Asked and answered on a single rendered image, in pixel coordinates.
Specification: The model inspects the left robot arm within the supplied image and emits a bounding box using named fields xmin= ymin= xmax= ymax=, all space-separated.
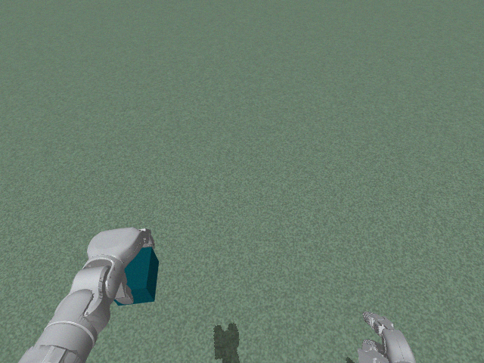
xmin=18 ymin=255 xmax=125 ymax=363

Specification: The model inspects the left robot hand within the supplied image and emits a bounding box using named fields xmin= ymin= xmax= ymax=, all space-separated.
xmin=87 ymin=227 xmax=155 ymax=305

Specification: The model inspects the small box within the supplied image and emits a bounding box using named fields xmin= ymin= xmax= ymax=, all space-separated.
xmin=114 ymin=247 xmax=159 ymax=306

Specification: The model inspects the right robot hand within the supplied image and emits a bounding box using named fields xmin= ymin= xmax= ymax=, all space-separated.
xmin=358 ymin=312 xmax=416 ymax=363

